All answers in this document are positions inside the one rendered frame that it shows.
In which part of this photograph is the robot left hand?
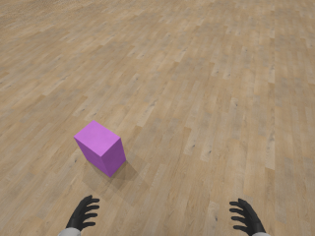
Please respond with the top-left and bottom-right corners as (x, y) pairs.
(66, 195), (100, 231)

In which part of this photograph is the carton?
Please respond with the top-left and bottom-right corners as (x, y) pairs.
(74, 120), (126, 177)

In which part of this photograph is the robot right hand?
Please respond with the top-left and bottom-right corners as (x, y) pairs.
(229, 198), (267, 236)

